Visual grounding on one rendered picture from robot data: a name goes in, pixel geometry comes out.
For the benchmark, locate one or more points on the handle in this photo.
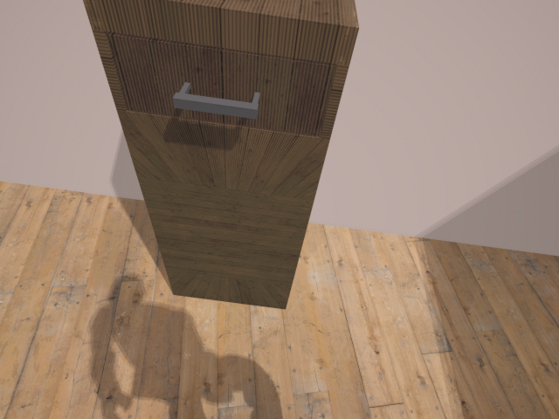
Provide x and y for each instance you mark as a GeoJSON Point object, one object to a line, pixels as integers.
{"type": "Point", "coordinates": [183, 100]}

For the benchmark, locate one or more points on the drawer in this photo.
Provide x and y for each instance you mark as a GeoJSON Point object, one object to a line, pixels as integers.
{"type": "Point", "coordinates": [293, 91]}

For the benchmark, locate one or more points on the cabinet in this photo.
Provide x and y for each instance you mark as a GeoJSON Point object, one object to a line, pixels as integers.
{"type": "Point", "coordinates": [229, 204]}

